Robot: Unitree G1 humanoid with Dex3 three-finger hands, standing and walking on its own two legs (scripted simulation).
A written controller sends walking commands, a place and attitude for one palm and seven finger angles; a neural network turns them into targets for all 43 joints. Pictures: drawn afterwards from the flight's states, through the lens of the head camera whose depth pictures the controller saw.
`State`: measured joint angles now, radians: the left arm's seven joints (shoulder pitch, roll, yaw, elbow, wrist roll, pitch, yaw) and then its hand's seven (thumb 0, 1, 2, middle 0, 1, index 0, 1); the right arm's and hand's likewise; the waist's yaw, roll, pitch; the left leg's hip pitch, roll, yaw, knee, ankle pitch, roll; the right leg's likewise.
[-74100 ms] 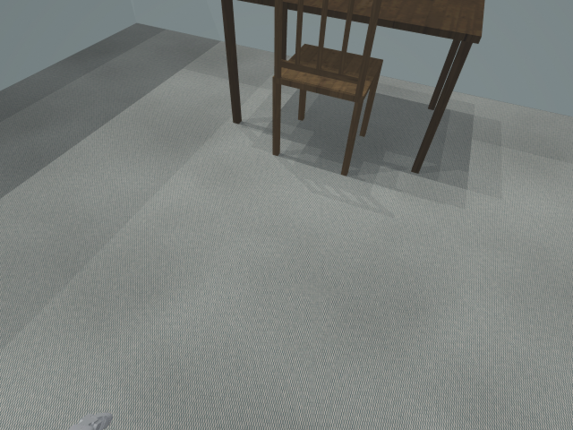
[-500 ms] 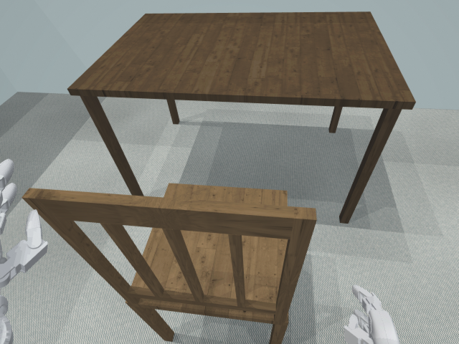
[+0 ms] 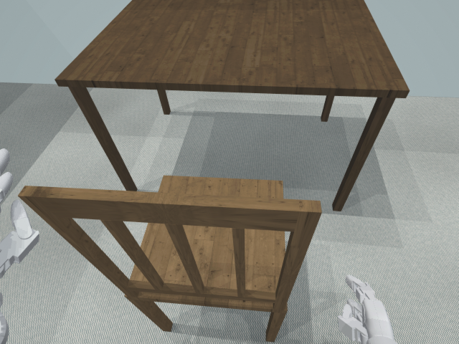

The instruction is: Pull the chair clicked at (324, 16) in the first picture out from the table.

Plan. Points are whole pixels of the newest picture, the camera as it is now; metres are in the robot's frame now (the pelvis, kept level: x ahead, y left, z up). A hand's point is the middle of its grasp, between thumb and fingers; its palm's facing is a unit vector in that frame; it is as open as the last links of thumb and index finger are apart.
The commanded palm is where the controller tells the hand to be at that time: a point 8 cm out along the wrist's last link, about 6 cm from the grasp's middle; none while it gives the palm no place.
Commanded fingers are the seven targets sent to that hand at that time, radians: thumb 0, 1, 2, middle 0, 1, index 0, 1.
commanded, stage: step back with the hand held close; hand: left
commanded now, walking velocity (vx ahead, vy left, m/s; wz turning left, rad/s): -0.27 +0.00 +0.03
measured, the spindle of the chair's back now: (189, 262) +0.27 +0.13 -0.06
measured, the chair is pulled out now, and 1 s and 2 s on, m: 0.44 0.44 0.44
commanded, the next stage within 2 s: stop stepping back and stand still in 1.82 s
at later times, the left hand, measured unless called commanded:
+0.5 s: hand (11, 304) +0.12 +0.27 +0.15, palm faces +0.45 -0.74 -0.51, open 7.4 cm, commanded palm +0.07 +0.30 +0.18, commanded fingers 0.00 0.90 0.90 -0.20 -0.30 -0.20 -0.30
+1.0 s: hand out of the picture +0.09 +0.27 +0.17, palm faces +0.50 -0.69 -0.53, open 7.4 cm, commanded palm +0.02 +0.30 +0.18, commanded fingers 0.00 0.90 0.90 -0.20 -0.30 -0.20 -0.30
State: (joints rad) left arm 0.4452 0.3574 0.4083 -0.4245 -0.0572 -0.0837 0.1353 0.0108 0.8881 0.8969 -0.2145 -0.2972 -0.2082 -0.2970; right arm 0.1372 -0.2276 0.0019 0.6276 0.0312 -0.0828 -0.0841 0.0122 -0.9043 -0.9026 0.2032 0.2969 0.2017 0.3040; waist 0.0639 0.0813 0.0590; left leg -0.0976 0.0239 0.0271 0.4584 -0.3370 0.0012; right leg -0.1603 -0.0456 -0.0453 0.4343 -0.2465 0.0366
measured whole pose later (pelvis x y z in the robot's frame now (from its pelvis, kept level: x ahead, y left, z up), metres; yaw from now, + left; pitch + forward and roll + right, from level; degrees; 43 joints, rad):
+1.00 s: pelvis -0.11 +0.00 -0.02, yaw +2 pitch +0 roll -1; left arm 0.54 0.42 0.50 -0.55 -0.01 -0.24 0.19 0.01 0.89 0.90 -0.22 -0.30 -0.21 -0.30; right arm 0.22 -0.20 -0.02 0.62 0.02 -0.14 -0.09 0.01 -0.90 -0.90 0.20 0.30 0.20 0.30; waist 0.01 0.01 0.08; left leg -0.43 0.03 0.01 0.70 -0.28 0.01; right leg -0.44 -0.05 -0.05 0.60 -0.16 0.03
